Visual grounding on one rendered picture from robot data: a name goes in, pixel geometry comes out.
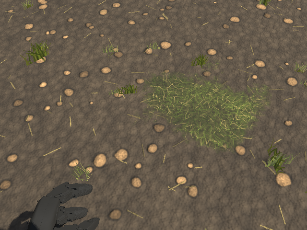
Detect robot left hand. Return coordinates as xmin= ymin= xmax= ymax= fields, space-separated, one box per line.
xmin=27 ymin=182 xmax=100 ymax=230

